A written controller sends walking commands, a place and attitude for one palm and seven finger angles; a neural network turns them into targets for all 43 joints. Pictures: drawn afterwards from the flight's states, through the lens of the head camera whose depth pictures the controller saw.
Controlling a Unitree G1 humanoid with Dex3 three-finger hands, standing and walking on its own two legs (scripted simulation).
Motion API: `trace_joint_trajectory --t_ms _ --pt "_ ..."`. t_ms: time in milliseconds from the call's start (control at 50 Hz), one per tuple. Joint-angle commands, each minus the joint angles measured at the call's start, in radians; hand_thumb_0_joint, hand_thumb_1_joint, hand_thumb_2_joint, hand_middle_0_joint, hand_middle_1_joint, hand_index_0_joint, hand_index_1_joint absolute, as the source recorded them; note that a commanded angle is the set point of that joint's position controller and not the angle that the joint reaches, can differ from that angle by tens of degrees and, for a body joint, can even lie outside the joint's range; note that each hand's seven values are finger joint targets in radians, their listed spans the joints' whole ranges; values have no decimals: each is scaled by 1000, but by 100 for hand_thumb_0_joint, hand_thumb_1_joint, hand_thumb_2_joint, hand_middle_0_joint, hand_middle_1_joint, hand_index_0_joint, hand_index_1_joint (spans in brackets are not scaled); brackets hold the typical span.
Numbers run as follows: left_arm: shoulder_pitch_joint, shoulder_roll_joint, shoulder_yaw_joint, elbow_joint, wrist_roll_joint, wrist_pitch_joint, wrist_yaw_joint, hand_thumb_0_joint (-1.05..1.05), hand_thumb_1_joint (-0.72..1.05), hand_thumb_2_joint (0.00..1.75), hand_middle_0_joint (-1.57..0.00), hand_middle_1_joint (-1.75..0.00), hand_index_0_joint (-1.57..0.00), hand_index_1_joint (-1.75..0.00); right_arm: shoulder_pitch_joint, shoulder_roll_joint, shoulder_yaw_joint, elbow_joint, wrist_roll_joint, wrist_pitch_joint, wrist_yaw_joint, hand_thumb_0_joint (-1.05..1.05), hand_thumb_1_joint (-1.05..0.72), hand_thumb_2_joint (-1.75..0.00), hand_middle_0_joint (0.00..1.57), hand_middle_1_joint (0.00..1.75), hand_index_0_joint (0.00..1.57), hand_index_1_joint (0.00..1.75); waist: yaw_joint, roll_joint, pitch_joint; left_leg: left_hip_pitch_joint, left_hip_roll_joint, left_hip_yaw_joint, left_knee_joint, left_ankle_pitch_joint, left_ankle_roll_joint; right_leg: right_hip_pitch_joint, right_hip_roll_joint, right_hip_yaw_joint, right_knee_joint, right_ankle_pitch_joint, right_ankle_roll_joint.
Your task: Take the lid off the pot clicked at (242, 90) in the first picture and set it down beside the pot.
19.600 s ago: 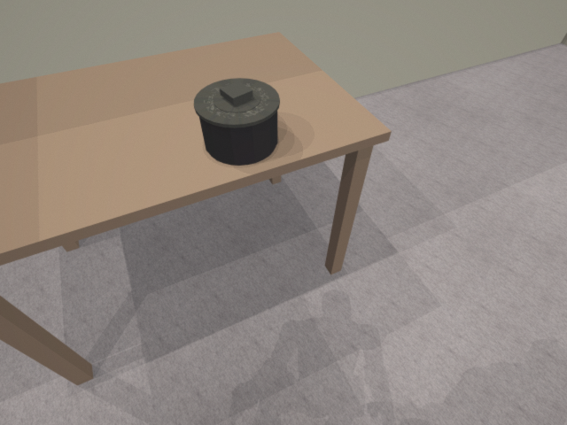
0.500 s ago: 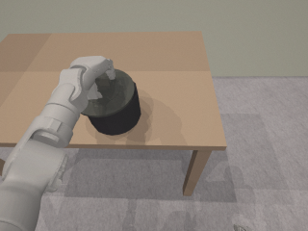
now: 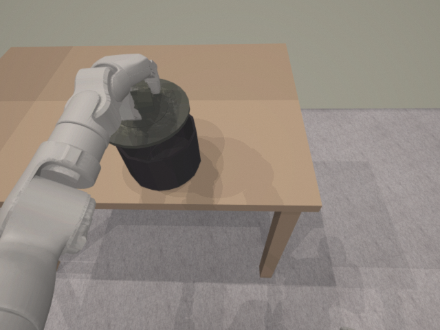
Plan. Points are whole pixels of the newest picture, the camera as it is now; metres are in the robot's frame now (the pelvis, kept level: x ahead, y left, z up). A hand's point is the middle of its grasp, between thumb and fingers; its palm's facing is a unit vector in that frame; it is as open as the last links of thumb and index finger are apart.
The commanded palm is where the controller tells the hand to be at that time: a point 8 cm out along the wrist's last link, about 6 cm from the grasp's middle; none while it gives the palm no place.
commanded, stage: lift the lid straight up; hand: left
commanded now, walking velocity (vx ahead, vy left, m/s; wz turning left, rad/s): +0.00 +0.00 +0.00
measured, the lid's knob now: (139, 101) +0.51 +0.15 +0.14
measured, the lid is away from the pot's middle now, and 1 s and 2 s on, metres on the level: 0.01 0.01 0.12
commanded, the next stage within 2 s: move the lid sideways beside the pot in 1.04 s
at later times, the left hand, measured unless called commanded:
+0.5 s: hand (121, 84) +0.47 +0.16 +0.21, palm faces -0.29 -0.01 -0.96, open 9.4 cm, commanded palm +0.46 +0.15 +0.27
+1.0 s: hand (125, 61) +0.48 +0.14 +0.24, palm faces -0.27 -0.04 -0.96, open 9.4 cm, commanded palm +0.46 +0.14 +0.30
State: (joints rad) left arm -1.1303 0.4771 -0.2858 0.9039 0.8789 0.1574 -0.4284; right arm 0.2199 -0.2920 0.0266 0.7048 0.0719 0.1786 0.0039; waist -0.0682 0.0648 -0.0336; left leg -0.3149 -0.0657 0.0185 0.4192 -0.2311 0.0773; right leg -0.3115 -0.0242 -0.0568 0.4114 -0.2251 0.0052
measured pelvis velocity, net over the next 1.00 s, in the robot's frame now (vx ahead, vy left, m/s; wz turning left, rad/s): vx -0.01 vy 0.00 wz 0.00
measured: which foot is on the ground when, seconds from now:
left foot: down 0.00-1.00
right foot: down 0.00-1.00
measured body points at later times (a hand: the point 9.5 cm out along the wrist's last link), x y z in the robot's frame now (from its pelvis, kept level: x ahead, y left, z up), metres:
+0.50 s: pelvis -0.01 +0.01 +0.00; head +0.03 -0.01 +0.45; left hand +0.48 +0.15 +0.26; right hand +0.11 -0.24 -0.13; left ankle -0.02 +0.07 -0.74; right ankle -0.02 -0.13 -0.74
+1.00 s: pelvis -0.01 +0.00 +0.00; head +0.03 -0.03 +0.45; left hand +0.49 +0.14 +0.29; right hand +0.09 -0.26 -0.14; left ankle -0.02 +0.07 -0.74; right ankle -0.02 -0.13 -0.74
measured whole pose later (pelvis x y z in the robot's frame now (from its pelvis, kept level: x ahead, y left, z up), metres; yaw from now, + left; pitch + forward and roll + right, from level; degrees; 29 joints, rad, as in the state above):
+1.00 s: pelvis -0.01 +0.00 +0.00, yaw +0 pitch +6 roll +0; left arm -1.34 0.47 -0.31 0.97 0.91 0.27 -0.53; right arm 0.21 -0.29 0.04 0.70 0.07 0.17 0.02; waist -0.07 0.07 -0.04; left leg -0.30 -0.07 0.02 0.40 -0.21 0.07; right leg -0.31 -0.03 -0.06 0.41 -0.21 0.00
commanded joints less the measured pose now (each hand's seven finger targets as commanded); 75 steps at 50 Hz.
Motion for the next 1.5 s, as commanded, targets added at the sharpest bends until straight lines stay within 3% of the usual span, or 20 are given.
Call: trace_joint_trajectory --t_ms 0,60,140,280,340,420,480,580,640,680,760,860,920,1040,1080,1140,1220,1340,1460,1480 --pt "-593 268 117 -196 15 9 42 0 49 111 -72 -108 -65 -96 -24 -132 -43 -111 3 -28 -7 0 -90 -90 20 30 20 30 -6 -93 -448 254 10 -83 11 424 -8 124 36 24 2 375 -51" --pt "-648 284 121 -303 26 -1 37 0 49 111 -72 -108 -65 -96 -33 -126 -49 -127 -3 -35 -3 0 -90 -90 20 30 20 30 1 -36 -515 323 11 -94 23 505 -9 132 36 31 2 406 -52" --pt "-620 258 105 -228 18 19 22 0 49 111 -72 -108 -65 -96 -25 -130 -46 -111 2 -34 2 0 -90 -90 20 30 20 30 -8 -60 -431 304 15 -95 15 471 -17 84 42 18 -11 357 -52" --pt "-663 187 43 -268 10 47 0 0 49 111 -72 -108 -65 -96 -44 -128 -53 -121 1 -47 11 0 -90 -90 20 30 20 30 -13 -20 -453 364 13 -125 28 574 -41 35 45 8 -12 347 -59" --pt "-702 253 100 -249 17 51 -3 0 49 111 -72 -108 -65 -96 -38 -131 -43 -111 0 -42 7 0 -90 -90 20 30 20 30 -5 -89 -451 316 12 -109 2 443 -29 82 43 9 -10 324 -55" --pt "-772 166 24 -289 22 61 -14 0 49 111 -72 -108 -65 -96 -55 -122 -45 -115 -2 -49 11 0 -90 -90 20 30 20 30 -15 -37 -464 367 15 -125 11 497 -43 39 43 6 -8 305 -56" --pt "-760 199 52 -266 17 67 -14 0 49 111 -72 -108 -65 -96 -53 -131 -45 -113 -3 -52 11 0 -90 -90 20 30 20 30 -6 -20 -466 373 11 -135 12 529 -57 32 44 1 -11 303 -64" --pt "-778 140 11 -200 13 87 -23 0 49 111 -72 -108 -65 -96 -67 -127 -39 -108 -1 -49 9 0 -90 -90 20 30 20 30 -11 -73 -428 319 2 -121 -3 433 -46 37 38 -1 -13 287 -64" --pt "-793 209 66 -140 37 95 -21 0 49 111 -72 -108 -65 -96 -51 -127 -30 -95 -1 -45 2 0 -90 -90 20 30 20 30 -7 -127 -418 270 7 -107 -19 347 -32 74 40 5 -10 274 -59" --pt "-844 155 14 -190 25 97 -24 0 49 111 -72 -108 -65 -96 -68 -128 -33 -107 0 -47 2 0 -90 -90 20 30 20 30 -12 -77 -428 284 1 -110 -13 379 -36 66 33 4 -11 292 -64" --pt "-879 224 68 -232 62 91 -24 0 49 111 -72 -108 -65 -96 -59 -116 -35 -117 -12 -60 1 0 -90 -90 20 30 20 30 2 -43 -520 344 3 -121 0 459 -41 102 38 18 -2 326 -63" --pt "-764 256 94 -85 51 117 -43 0 49 111 -72 -108 -65 -96 -58 -126 -26 -119 0 -49 -4 0 -90 -90 20 30 20 30 9 -190 -407 190 -4 -79 -22 330 -7 161 29 23 -10 361 -52" --pt "-742 158 12 -81 49 119 -55 0 49 111 -72 -108 -65 -96 -73 -129 -26 -123 1 -37 4 0 -90 -90 20 30 20 30 -6 -135 -368 202 1 -75 -15 347 -10 104 29 15 -12 340 -53" --pt "-870 308 113 -282 57 100 -60 0 49 111 -72 -108 -65 -96 -74 -127 -38 -140 -5 -43 0 0 -90 -90 20 30 20 30 4 -94 -538 297 -6 -92 10 425 1 189 32 40 -6 413 -51" --pt "-877 282 71 -302 35 107 -69 0 49 111 -72 -108 -65 -96 -91 -127 -43 -143 -1 -57 3 0 -90 -90 20 30 20 30 11 -52 -550 323 -13 -110 25 547 -8 161 29 36 -4 461 -55" --pt "-772 320 122 -232 47 83 -59 0 49 111 -72 -108 -65 -96 -55 -124 -34 -132 0 -44 -6 0 -90 -90 20 30 20 30 10 -153 -454 252 3 -77 2 410 3 167 34 28 -19 396 -47" --pt "-711 279 78 -128 51 77 -49 0 49 111 -72 -108 -65 -96 -82 -129 -23 -130 12 -23 -12 0 -90 -90 20 30 20 30 6 -129 -361 182 8 -60 -13 316 -1 129 28 20 -18 326 -50" --pt "-798 414 151 -282 70 48 -46 0 49 111 -72 -108 -65 -96 -93 -125 -27 -155 5 -23 -15 0 -90 -90 20 30 20 30 17 -44 -533 274 5 -82 17 433 3 191 29 41 -3 391 -52" --pt "-719 366 105 -157 27 46 -89 0 49 111 -72 -108 -65 -96 -75 -139 -30 -130 23 -18 -20 0 -90 -90 20 30 20 30 -8 -111 -393 219 9 -68 4 313 11 115 32 17 -32 299 -44" --pt "-747 326 53 -153 12 51 -98 0 49 111 -72 -108 -65 -96 -95 -147 -30 -121 29 -21 -17 0 -90 -90 20 30 20 30 -12 -65 -385 231 5 -78 7 355 2 79 28 8 -33 304 -48"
